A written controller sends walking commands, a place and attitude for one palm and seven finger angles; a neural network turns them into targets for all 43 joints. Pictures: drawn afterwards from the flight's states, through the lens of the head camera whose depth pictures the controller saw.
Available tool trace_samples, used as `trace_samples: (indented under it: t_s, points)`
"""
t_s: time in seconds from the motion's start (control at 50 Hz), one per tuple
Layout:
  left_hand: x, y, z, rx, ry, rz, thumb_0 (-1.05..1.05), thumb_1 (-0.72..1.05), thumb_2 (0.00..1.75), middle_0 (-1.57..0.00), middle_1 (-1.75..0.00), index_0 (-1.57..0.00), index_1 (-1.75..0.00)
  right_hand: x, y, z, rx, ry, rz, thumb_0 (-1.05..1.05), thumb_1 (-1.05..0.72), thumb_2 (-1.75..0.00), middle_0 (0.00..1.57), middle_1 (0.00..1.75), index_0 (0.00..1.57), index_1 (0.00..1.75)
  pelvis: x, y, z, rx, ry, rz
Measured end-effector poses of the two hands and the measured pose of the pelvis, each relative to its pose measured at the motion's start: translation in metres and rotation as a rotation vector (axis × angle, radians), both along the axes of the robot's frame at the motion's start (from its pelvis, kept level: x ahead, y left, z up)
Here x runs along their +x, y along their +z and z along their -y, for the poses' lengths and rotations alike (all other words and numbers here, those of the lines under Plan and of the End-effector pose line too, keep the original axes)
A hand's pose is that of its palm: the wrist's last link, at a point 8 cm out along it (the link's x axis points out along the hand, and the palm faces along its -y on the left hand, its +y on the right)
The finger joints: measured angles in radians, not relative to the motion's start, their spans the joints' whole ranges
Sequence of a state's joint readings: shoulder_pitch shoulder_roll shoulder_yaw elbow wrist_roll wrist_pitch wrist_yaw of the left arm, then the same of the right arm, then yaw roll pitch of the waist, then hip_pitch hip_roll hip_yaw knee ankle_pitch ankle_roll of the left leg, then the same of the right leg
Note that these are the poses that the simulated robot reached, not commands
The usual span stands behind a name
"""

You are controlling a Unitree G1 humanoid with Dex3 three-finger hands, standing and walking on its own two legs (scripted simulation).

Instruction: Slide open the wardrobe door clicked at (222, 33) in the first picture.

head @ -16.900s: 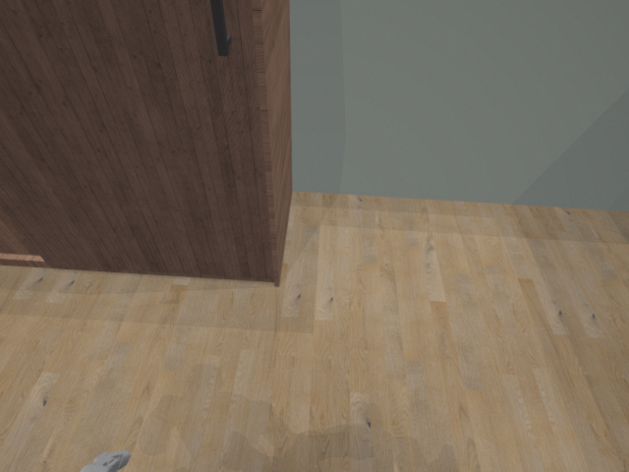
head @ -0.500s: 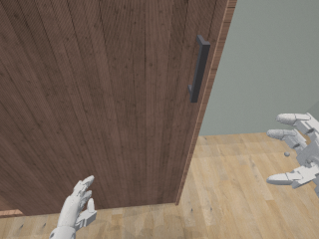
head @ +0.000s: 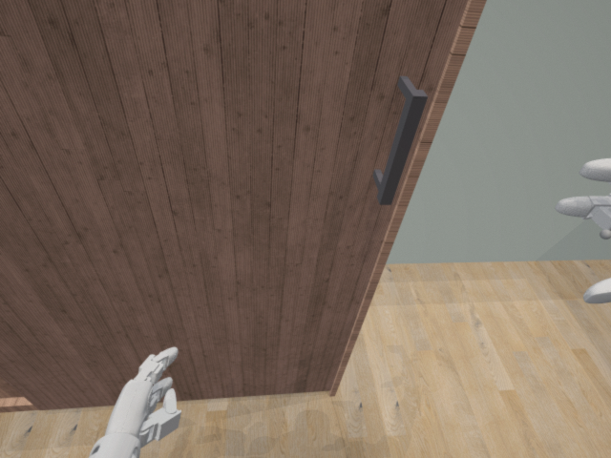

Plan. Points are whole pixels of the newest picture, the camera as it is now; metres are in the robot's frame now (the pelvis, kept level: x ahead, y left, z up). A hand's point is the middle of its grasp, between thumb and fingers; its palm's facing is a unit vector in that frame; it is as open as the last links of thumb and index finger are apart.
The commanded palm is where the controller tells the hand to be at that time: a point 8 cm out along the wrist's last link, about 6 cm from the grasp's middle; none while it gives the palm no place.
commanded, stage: raise the hand with hooked fingers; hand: right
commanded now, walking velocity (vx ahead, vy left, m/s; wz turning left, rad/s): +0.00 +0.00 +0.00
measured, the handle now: (394, 144) +0.46 -0.10 +0.22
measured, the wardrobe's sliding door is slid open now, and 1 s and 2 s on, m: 0.00 0.00 0.00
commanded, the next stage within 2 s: move the hooked fingers beside the handle in 0.36 s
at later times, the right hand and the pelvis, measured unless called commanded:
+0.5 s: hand (603, 239) +0.28 -0.29 +0.23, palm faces +0.03 +0.99 -0.14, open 13.9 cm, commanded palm +0.25 -0.32 +0.24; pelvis +0.00 +0.00 +0.00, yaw +0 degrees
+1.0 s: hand (550, 220) +0.31 -0.25 +0.23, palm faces +0.01 +0.99 -0.11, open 13.9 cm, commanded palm +0.28 -0.28 +0.23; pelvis +0.00 +0.00 +0.00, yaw +0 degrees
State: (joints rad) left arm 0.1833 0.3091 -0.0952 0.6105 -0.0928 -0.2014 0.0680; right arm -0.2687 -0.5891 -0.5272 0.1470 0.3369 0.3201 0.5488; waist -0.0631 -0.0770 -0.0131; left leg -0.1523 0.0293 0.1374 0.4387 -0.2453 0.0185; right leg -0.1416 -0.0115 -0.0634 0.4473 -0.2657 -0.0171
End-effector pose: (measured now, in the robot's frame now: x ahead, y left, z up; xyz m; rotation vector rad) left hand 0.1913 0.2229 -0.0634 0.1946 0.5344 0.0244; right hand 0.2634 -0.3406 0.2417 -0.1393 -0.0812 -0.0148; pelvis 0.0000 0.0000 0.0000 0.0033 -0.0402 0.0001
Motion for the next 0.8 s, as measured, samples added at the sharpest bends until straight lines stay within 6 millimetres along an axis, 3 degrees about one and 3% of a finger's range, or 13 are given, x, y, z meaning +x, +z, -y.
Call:
trace_samples:
  t_s: [0.16,0.56,0.8]
  points:
    - [0.0,0.005,-0.007,0.018,0.03,0.019,0.02,0.9,0.9,-0.2,-0.3,-0.2,-0.3,0.0,-0.011,-0.012,0.005,0.014,0.017,-0.02,0.5,-0.3,0.3,1.2,0.3,1.2,0.002,-0.001,0.001,0.0,0.009,0.004]
    - [0.007,0.002,0.016,-0.013,-0.014,0.018,0.02,0.9,0.9,-0.21,-0.3,-0.2,-0.3,-0.003,-0.006,-0.002,0.006,-0.012,0.015,-0.02,0.5,-0.3,0.3,1.2,0.3,1.2,0.003,0.0,0.005,0.001,-0.003,0.005]
    - [0.007,0.003,0.016,-0.014,0.007,0.022,0.02,0.9,0.9,-0.21,-0.3,-0.2,-0.3,0.018,-0.009,-0.032,0.014,0.035,0.027,-0.02,0.5,-0.3,0.3,1.2,0.3,1.2,0.003,0.0,0.007,-0.003,0.0,0.004]
